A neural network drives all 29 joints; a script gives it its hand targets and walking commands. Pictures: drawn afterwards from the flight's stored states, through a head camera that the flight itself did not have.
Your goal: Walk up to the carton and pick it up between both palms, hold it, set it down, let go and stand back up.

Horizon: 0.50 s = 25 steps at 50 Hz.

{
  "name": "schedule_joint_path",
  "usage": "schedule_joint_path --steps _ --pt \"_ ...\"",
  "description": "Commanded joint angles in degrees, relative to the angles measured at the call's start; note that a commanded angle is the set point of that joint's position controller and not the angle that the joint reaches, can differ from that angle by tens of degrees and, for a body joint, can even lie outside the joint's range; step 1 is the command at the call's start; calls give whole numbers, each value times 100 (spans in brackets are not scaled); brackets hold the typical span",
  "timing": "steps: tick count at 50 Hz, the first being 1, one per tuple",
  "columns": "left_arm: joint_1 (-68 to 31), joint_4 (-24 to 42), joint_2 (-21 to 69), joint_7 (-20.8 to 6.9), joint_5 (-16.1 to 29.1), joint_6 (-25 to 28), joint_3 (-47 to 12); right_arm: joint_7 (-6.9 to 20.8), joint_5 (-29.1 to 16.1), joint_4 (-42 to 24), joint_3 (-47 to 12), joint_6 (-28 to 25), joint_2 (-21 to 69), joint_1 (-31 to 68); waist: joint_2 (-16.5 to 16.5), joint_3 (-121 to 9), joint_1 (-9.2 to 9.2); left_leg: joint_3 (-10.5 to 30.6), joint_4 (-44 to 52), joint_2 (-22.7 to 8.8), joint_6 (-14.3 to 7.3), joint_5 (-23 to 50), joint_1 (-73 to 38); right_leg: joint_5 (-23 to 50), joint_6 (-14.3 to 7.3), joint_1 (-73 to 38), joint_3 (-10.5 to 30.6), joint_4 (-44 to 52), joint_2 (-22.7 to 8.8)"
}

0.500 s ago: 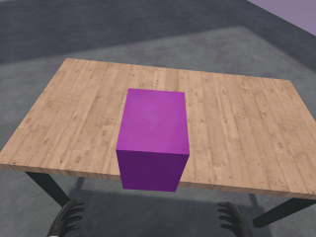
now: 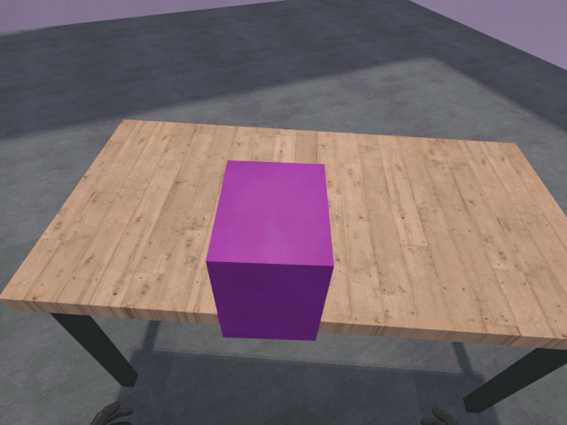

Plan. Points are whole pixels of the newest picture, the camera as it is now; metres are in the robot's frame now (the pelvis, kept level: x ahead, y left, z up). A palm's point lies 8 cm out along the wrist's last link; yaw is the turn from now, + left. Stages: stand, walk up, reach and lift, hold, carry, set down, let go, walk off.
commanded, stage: stand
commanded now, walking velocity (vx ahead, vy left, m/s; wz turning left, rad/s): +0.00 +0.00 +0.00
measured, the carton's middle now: (272, 252) +0.40 +0.01 -0.01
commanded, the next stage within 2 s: none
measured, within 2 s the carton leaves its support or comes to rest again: neither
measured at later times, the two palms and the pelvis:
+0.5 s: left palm out of the picture +0.05 +0.25 -0.09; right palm out of the picture +0.00 -0.25 -0.12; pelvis -0.03 +0.01 +0.00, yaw -2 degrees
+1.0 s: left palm out of the picture +0.03 +0.25 -0.11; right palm out of the picture -0.02 -0.25 -0.12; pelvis -0.03 +0.01 +0.01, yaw -3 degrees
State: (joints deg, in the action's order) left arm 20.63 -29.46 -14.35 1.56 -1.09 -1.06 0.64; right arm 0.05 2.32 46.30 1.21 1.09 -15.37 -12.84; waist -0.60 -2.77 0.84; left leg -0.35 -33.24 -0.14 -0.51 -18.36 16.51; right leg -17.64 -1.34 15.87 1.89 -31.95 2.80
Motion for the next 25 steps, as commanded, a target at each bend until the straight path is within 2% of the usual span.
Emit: schedule_joint_path --steps 1,4,6,10,13,16,19,22,24,25 --pt "-56 402 -568 10 -23 141 155 48 32 -388 184 54 -523 -198 279 102 -141 416 433 -359 -147 552 -73 1403 -181 396 750 554 -649" --pt "129 281 -532 14 -33 186 132 28 31 -385 225 37 -565 -338 14 172 -99 541 577 -409 -209 488 -35 926 -172 424 784 568 -600" --pt "256 195 -585 9 -42 186 134 25 21 -399 230 32 -552 -446 111 162 -69 558 657 -418 -225 329 11 729 -159 364 753 599 -552" --pt "343 47 -514 21 -37 159 107 17 0 -370 248 14 -550 -614 51 301 -63 647 903 -455 -271 108 125 574 -129 311 709 581 -491" --pt "372 -56 -513 16 -35 156 104 -1 -19 -332 244 16 -525 -692 -135 376 -62 708 1120 -501 -277 -149 138 405 -106 341 693 600 -459" --pt "474 -181 -455 25 -25 157 85 -9 -34 -272 261 16 -530 -830 -84 492 -69 724 1264 -506 -285 -329 195 365 -83 341 662 593 -411" --pt "423 -246 -436 6 -31 187 71 -7 -45 -256 276 21 -495 -786 95 541 -62 622 1185 -472 -277 -189 25 359 -96 509 764 692 -449" --pt "353 -309 -476 21 -42 196 79 -19 -63 -207 282 -4 -485 -860 68 423 -119 596 1165 -463 -294 -117 -52 352 -103 433 811 741 -465" --pt "392 -398 -481 20 -26 210 84 -20 -73 -159 276 -5 -422 -955 262 470 -141 536 1083 -423 -292 -36 -97 299 -115 504 892 835 -503" --pt "370 -399 -447 16 -32 202 73 -28 -62 -172 287 -1 -478 -910 222 544 -143 533 1094 -418 -284 -30 -109 247 -105 579 886 852 -497"
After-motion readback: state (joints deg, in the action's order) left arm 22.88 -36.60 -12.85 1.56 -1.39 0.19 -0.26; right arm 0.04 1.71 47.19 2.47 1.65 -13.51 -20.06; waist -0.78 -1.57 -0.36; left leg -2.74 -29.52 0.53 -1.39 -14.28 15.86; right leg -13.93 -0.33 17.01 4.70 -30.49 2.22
